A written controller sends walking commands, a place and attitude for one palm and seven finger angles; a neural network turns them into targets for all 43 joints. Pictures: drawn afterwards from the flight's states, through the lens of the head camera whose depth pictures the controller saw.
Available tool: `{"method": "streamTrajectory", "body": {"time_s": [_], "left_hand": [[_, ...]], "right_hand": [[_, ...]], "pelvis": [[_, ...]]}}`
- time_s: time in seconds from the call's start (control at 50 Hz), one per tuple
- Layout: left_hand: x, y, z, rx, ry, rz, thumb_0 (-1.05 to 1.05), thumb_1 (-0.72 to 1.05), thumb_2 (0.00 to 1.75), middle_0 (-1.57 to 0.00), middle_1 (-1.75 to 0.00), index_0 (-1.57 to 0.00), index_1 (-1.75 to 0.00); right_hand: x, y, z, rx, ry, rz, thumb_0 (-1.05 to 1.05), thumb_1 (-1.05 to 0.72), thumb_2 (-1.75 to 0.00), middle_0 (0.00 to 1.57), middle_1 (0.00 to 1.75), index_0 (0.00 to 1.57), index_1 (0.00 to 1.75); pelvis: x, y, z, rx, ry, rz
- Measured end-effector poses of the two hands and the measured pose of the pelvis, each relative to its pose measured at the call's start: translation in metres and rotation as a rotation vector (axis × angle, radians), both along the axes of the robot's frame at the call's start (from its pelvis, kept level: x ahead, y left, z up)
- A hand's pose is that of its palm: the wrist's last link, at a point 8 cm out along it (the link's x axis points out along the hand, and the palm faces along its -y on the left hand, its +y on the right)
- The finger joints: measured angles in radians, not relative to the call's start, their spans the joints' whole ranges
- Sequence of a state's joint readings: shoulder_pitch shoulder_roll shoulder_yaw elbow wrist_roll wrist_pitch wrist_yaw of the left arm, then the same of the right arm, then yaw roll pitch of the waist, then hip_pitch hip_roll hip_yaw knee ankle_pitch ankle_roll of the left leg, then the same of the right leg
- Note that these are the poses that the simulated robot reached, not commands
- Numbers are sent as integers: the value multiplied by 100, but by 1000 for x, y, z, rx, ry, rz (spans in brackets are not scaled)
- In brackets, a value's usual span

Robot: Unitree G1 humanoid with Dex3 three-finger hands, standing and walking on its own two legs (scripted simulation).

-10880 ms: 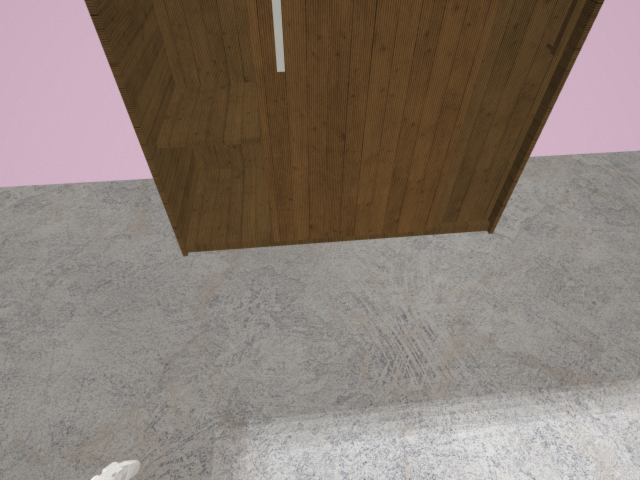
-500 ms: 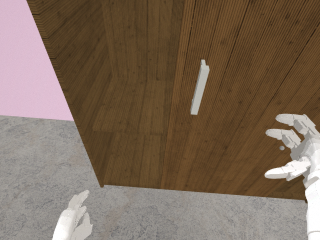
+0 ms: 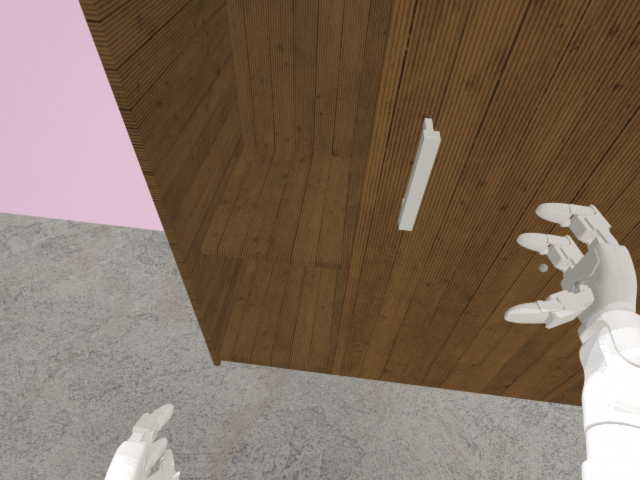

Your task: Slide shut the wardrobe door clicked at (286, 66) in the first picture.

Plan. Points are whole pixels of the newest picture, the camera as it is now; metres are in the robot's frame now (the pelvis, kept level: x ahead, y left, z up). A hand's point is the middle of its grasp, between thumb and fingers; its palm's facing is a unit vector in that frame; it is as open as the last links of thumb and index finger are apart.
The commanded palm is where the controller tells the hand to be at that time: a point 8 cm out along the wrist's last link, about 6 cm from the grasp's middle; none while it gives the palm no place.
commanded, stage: move the hooked fingers beside the handle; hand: right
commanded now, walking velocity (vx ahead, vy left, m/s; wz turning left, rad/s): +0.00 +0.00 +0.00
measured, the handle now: (416, 176) +0.52 -0.11 +0.11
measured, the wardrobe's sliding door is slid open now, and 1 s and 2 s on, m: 0.37 0.37 0.37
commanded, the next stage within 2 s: feel for the door with the fingertips in 1.68 s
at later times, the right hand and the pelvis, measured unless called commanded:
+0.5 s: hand (498, 227) +0.41 -0.20 +0.12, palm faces +0.08 +1.00 -0.02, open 14.0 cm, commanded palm +0.39 -0.25 +0.12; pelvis +0.01 +0.00 +0.00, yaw +1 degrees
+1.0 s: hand (462, 202) +0.46 -0.17 +0.12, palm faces +0.08 +1.00 -0.02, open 13.9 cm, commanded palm +0.43 -0.22 +0.11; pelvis +0.00 -0.01 -0.01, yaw +2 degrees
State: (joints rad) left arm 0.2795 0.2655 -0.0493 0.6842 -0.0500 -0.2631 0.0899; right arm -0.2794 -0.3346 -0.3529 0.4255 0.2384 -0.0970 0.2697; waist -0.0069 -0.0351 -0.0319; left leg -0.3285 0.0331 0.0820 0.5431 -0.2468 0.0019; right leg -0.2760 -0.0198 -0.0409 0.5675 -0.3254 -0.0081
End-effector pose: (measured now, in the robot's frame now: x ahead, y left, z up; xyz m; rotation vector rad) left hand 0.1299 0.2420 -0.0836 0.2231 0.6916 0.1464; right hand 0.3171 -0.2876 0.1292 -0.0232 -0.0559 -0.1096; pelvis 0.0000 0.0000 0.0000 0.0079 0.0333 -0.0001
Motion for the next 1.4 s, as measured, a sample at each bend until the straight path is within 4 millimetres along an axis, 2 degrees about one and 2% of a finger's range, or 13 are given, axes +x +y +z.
{"method": "streamTrajectory", "body": {"time_s": [0.28, 0.38, 0.46, 0.56, 0.66, 0.74, 0.88, 0.96, 1.1, 1.18, 1.3, 1.4], "left_hand": [[-17, 1, -8, -14, 75, 39, 1, 90, 89, -21, -30, -20, -30], [-29, 3, -13, -14, 128, 56, 1, 90, 89, -21, -30, -20, -30], [-39, 5, -17, -11, 175, 68, 1, 90, 89, -21, -30, -20, -30], [-47, 6, -21, -12, 211, 81, 1, 90, 89, -21, -30, -20, -30], [-53, 5, -24, -19, 234, 87, 1, 90, 89, -21, -30, -20, -30], [-59, 5, -25, -22, 246, 98, 1, 90, 89, -21, -30, -20, -30], [-74, 5, -29, -24, 298, 110, 1, 90, 89, -21, -30, -20, -30], [-85, 6, -32, -27, 333, 120, 1, 90, 89, -21, -30, -20, -30], [-102, 9, -35, -29, 381, 147, 1, 91, 89, -21, -30, -20, -30], [-106, 10, -33, -24, 392, 161, 1, 91, 89, -21, -30, -20, -30], [-100, 11, -31, -14, 380, 158, 1, 91, 89, -21, -30, -20, -30], [-90, 9, -30, -6, 363, 136, 1, 91, 89, -21, -30, -20, -30]], "right_hand": [[51, 27, -3, 22, 30, 38, -1, 50, -30, 30, 120, 30, 120], [61, 26, -10, 4, 56, 16, -1, 50, -30, 30, 120, 30, 120], [67, 29, -8, 0, 34, 20, -1, 50, -30, 30, 120, 30, 120], [76, 39, -2, 6, 7, 43, -1, 50, -30, 30, 120, 30, 120], [89, 50, -9, 16, 52, 50, -1, 50, -30, 30, 120, 30, 120], [97, 55, -14, 14, 62, 31, -1, 50, -30, 30, 120, 30, 120], [111, 64, -4, 7, 11, 28, -1, 50, -30, 30, 120, 30, 120], [121, 66, -7, 6, 42, 33, -1, 50, -30, 30, 120, 30, 120], [121, 63, -21, 15, 49, 14, -1, 50, -30, 30, 120, 30, 120], [117, 57, -18, 12, 13, 7, -1, 50, -30, 30, 120, 30, 120], [116, 48, -16, 8, 28, 16, -1, 50, -30, 30, 120, 30, 120], [116, 48, -20, 16, 47, 29, -1, 50, -30, 30, 120, 30, 120]], "pelvis": [[3, -2, -1, -3, 34, 12], [3, -2, -2, -1, 45, 16], [5, -4, -2, 1, 53, 16], [6, -5, -2, 4, 58, 12], [5, -6, -4, 2, 69, 13], [3, -6, -5, 1, 79, 19], [1, -6, -7, 1, 93, 21], [0, -5, -8, 1, 107, 22], [0, -5, -10, -2, 124, 36], [1, -5, -10, 1, 123, 40], [1, -6, -10, 7, 119, 30], [-1, -9, -10, 9, 126, 23]]}}
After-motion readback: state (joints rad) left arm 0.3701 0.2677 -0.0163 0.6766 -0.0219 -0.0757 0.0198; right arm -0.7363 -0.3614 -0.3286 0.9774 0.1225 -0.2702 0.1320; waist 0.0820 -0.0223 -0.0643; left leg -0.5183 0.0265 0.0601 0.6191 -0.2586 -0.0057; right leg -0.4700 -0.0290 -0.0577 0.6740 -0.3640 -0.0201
